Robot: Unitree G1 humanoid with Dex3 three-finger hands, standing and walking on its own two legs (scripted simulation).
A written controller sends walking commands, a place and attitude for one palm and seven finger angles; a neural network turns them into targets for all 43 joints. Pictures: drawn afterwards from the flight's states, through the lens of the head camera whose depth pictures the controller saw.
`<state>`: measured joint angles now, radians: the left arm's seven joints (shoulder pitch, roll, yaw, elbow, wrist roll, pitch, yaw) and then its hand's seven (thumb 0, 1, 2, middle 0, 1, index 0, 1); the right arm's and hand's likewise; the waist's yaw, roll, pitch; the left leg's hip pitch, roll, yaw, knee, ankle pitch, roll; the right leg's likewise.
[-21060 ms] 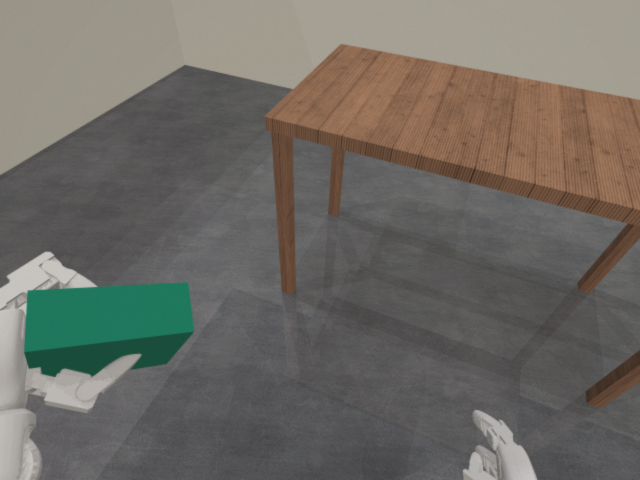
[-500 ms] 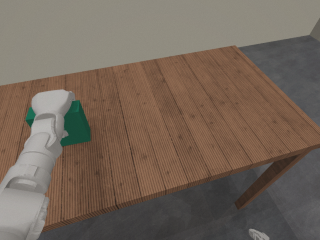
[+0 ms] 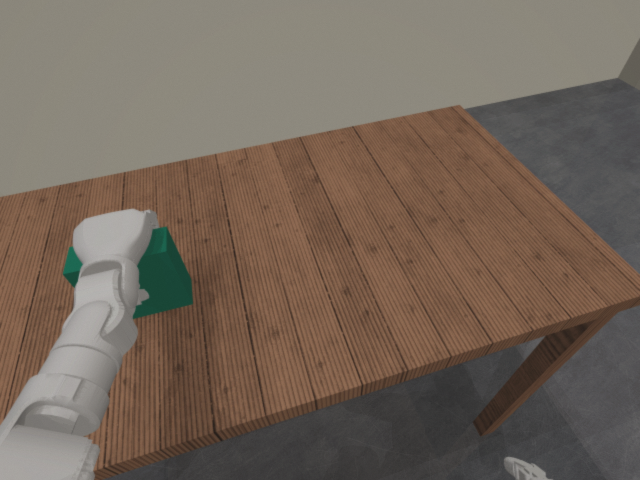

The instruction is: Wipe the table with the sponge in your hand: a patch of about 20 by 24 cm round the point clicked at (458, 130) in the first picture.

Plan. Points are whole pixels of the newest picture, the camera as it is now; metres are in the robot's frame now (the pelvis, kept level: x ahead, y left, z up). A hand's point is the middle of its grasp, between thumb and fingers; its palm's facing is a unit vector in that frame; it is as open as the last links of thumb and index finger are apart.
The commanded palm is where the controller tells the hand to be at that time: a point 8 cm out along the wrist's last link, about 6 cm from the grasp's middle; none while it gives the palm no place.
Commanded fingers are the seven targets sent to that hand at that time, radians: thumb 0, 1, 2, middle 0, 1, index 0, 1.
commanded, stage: wipe back along the middle lane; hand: left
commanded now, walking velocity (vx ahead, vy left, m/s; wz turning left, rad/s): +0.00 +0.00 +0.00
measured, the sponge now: (140, 286) +0.36 +0.29 +0.02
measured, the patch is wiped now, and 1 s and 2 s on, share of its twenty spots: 0.60 0.75 0.85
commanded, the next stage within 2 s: slide across to the third lane in 1.36 s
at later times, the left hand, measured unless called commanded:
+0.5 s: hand (131, 291) +0.33 +0.27 +0.07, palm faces -0.01 -0.03 -1.00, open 9.0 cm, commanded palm +0.29 +0.25 +0.10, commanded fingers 0.00 0.10 1.30 -1.20 -1.60 -1.20 -1.60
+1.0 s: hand (136, 322) +0.28 +0.25 +0.07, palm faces +0.03 -0.05 -1.00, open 8.9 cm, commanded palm +0.24 +0.23 +0.10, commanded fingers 0.00 0.10 1.30 -1.20 -1.60 -1.20 -1.60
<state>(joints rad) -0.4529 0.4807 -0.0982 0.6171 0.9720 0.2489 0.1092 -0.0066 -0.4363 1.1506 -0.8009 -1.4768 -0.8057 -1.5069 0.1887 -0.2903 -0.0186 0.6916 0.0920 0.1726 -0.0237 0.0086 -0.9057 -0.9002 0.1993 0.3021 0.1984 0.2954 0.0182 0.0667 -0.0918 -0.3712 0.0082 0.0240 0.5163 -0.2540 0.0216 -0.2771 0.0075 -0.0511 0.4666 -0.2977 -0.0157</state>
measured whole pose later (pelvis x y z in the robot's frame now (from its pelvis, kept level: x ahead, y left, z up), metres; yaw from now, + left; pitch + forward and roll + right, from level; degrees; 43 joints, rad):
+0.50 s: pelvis -0.01 +0.00 +0.00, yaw +0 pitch +4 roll +0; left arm -0.26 0.44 -0.14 0.35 0.97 0.34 0.11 0.02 -0.41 1.13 -0.78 -1.50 -0.79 -1.52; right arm 0.12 -0.28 0.01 0.65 0.10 0.16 -0.02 0.01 -0.91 -0.90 0.20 0.30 0.20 0.30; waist 0.05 0.07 -0.08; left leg -0.31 0.00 0.03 0.50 -0.24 0.02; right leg -0.23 0.00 -0.04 0.47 -0.30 -0.01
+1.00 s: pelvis -0.01 +0.00 +0.00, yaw +0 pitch +2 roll +0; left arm -0.07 0.39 -0.19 0.10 0.98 0.44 0.12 0.04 -0.41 1.12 -0.77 -1.50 -0.80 -1.50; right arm 0.07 -0.27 0.02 0.63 0.09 0.15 0.00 0.01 -0.91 -0.90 0.20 0.30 0.20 0.30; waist 0.07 0.09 -0.07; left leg -0.28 0.00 0.04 0.50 -0.25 0.02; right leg -0.21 -0.01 -0.04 0.49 -0.31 -0.01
